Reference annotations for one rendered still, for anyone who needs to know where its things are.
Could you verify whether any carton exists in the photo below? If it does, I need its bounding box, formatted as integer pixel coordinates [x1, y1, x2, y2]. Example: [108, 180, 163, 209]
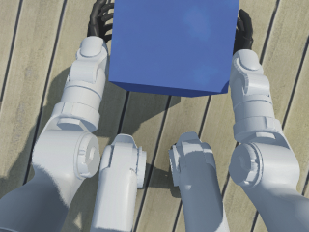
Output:
[108, 0, 239, 98]

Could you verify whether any robot shin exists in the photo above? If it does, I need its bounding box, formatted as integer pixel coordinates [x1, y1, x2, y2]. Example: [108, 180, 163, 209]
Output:
[175, 131, 217, 173]
[98, 133, 137, 178]

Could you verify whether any robot right shin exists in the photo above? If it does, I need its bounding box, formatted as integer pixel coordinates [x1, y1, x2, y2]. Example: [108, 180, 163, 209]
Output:
[175, 131, 217, 173]

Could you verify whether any right robot hand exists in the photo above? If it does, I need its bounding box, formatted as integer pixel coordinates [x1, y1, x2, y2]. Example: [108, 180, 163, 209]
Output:
[233, 9, 254, 55]

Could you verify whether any right robot upper arm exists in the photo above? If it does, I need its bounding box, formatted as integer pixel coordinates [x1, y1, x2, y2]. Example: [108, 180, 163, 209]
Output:
[228, 141, 309, 232]

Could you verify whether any robot left forearm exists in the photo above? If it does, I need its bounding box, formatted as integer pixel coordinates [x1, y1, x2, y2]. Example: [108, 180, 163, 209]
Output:
[32, 36, 110, 168]

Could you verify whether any robot right forearm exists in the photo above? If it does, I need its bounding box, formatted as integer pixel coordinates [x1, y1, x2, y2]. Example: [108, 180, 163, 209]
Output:
[229, 49, 300, 176]

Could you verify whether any left robot upper arm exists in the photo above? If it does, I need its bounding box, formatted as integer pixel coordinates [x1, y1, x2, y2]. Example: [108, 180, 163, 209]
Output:
[0, 129, 100, 232]

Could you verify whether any left robot hand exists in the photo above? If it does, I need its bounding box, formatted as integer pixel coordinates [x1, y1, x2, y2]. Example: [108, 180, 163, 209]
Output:
[87, 0, 115, 43]

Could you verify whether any robot left shin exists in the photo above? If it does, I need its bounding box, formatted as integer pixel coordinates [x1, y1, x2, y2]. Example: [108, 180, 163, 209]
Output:
[98, 133, 137, 178]

